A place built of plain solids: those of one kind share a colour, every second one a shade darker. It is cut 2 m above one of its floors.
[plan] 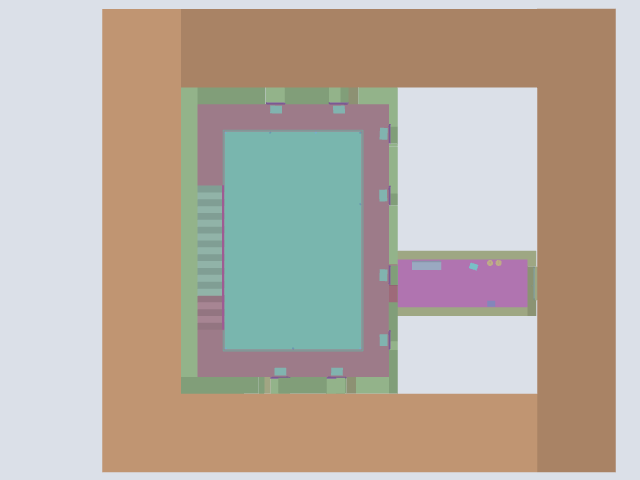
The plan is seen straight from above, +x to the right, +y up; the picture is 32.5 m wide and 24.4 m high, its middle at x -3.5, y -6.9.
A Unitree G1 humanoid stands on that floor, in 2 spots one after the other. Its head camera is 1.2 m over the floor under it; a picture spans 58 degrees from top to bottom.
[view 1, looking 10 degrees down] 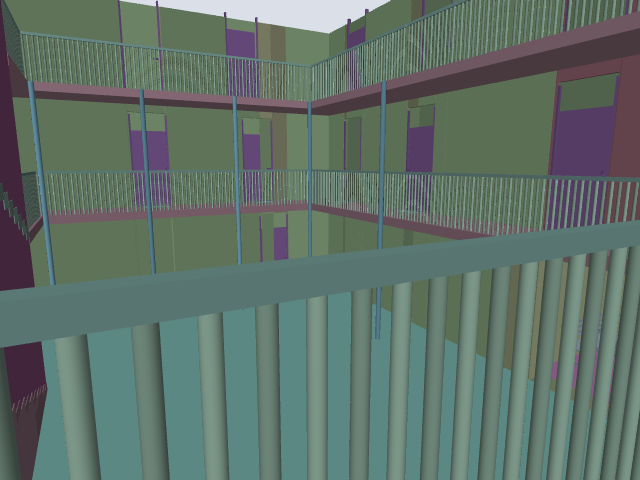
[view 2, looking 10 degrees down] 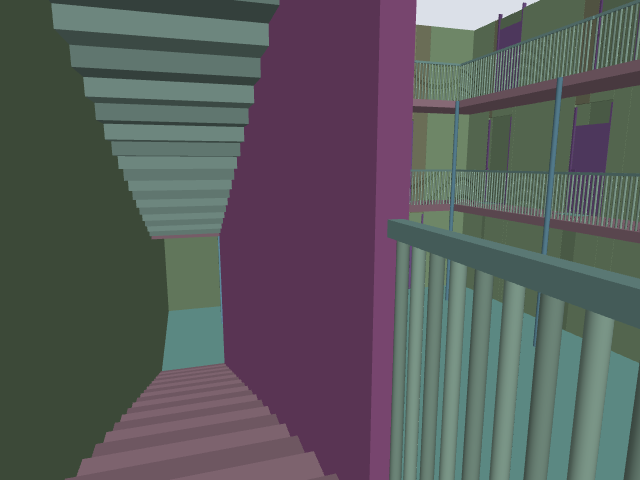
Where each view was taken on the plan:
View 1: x -7.36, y -13.21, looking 62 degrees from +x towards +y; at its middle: wall_court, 15.19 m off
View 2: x -9.04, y -12.71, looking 73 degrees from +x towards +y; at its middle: wall_screen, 1.95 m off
